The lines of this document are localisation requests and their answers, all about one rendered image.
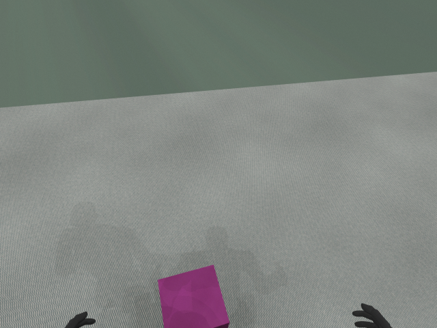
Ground left robot hand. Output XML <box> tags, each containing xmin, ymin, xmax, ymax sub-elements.
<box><xmin>65</xmin><ymin>312</ymin><xmax>96</xmax><ymax>328</ymax></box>

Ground carton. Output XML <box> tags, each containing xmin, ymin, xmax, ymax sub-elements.
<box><xmin>158</xmin><ymin>265</ymin><xmax>229</xmax><ymax>328</ymax></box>

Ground right robot hand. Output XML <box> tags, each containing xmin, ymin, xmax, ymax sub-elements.
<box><xmin>352</xmin><ymin>303</ymin><xmax>392</xmax><ymax>328</ymax></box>

